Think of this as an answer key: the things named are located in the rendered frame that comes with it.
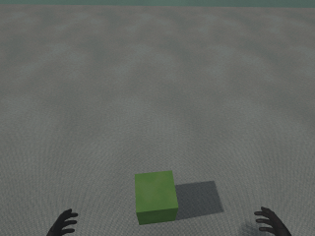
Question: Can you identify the carton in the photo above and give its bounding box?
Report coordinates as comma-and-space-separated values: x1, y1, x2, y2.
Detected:
134, 170, 179, 225

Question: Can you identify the robot left hand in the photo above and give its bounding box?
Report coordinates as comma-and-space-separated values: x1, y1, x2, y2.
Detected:
46, 208, 78, 236

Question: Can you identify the robot right hand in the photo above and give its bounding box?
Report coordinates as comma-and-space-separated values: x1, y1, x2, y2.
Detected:
254, 206, 292, 236

